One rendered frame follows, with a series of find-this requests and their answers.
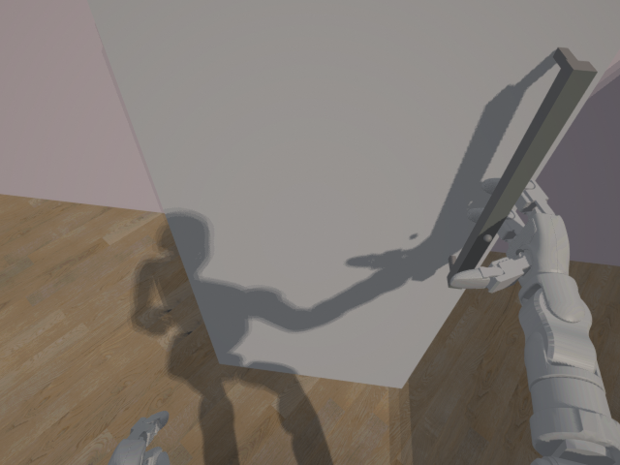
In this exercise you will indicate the right robot forearm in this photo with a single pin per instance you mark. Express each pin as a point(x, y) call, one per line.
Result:
point(571, 417)

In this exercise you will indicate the left robot hand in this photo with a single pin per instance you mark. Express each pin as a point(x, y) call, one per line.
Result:
point(132, 451)

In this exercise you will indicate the right robot hand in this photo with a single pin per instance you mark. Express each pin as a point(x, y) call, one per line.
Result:
point(543, 239)

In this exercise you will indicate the handle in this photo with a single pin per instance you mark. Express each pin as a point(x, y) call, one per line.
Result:
point(559, 103)

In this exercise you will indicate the fridge door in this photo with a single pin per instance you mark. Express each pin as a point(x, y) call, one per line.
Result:
point(316, 159)

